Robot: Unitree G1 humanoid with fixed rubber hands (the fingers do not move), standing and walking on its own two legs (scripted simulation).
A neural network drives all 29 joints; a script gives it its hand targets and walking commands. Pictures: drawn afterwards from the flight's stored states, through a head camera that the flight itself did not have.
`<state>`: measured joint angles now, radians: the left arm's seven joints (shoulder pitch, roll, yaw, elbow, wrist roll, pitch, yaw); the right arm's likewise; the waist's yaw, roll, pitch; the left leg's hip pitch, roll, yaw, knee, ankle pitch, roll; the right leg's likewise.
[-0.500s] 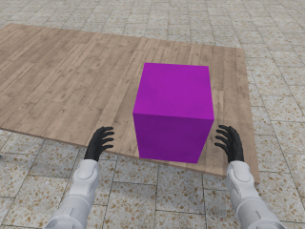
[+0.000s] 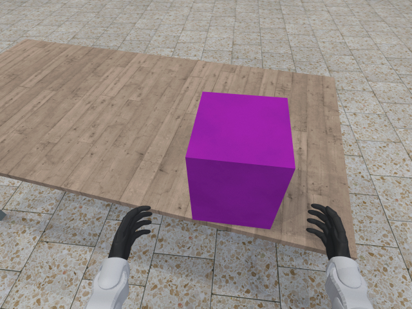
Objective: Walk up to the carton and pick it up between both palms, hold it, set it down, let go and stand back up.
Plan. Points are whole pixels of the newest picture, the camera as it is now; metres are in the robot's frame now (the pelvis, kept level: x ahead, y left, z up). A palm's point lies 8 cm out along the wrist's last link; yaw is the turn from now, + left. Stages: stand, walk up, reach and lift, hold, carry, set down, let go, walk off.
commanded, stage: set down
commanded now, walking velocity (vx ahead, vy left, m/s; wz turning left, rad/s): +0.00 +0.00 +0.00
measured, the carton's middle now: (237, 162) +0.45 -0.09 -0.01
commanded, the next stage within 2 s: let go in 1.16 s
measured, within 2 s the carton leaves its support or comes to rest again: neither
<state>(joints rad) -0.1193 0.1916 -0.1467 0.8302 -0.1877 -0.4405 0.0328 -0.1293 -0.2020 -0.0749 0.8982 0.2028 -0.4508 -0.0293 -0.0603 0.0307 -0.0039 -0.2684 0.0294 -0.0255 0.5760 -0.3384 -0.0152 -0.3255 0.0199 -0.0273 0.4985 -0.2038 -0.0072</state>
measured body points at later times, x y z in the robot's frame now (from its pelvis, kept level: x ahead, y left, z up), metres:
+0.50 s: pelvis +0.01 -0.01 +0.01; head +0.01 -0.01 +0.46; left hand +0.23 +0.19 -0.05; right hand +0.21 -0.23 -0.05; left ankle -0.02 +0.12 -0.73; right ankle +0.03 -0.12 -0.73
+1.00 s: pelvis +0.02 +0.01 +0.01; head +0.01 +0.01 +0.46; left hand +0.19 +0.22 -0.07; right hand +0.18 -0.22 -0.07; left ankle -0.02 +0.12 -0.73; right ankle +0.03 -0.12 -0.73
